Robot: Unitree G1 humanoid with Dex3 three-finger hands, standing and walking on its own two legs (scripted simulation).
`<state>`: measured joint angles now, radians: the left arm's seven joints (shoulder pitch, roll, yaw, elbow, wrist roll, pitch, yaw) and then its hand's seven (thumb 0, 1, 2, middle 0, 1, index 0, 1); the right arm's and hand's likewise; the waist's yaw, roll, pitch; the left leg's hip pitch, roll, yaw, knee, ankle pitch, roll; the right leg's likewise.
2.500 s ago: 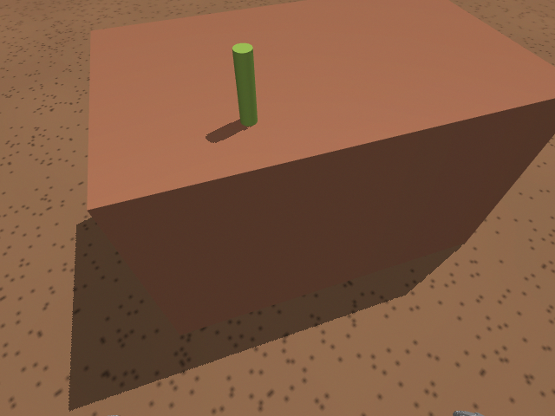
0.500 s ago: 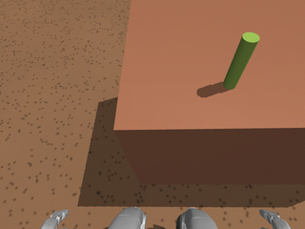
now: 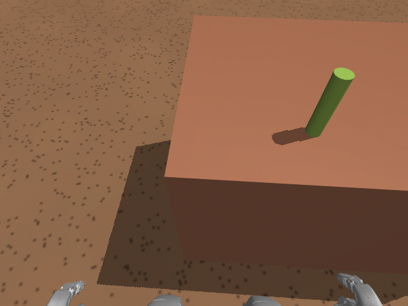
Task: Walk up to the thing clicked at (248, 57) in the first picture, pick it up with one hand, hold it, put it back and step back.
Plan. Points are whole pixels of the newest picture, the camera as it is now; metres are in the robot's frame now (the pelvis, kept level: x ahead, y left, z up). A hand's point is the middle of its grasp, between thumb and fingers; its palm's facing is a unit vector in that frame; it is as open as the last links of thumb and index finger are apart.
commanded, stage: walk up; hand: right
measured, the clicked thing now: (326, 106) +0.50 -0.25 +0.08
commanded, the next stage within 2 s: stand in 1.20 s
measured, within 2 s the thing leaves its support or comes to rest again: neither
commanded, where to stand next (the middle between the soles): +0.04 -0.02 m, yaw -3 degrees
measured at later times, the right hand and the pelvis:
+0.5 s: hand out of the picture +0.06 -0.26 -0.14, palm faces -0.05 +0.94 -0.34, open 7.4 cm; pelvis -0.02 +0.00 +0.02, yaw +1 degrees
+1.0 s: hand out of the picture +0.10 -0.25 -0.13, palm faces -0.05 +0.94 -0.33, open 7.4 cm; pelvis +0.00 -0.01 +0.02, yaw +1 degrees
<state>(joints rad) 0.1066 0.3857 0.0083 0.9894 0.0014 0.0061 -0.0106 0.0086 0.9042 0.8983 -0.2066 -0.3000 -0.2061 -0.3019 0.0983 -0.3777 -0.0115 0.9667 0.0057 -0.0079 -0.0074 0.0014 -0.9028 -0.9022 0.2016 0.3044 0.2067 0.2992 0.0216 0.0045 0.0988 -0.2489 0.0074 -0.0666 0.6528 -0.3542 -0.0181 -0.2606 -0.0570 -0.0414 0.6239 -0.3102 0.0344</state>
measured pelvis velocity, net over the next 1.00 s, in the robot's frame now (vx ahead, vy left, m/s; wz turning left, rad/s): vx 0.00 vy -0.01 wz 0.02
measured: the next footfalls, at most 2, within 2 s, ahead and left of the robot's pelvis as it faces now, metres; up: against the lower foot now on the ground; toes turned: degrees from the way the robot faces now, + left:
none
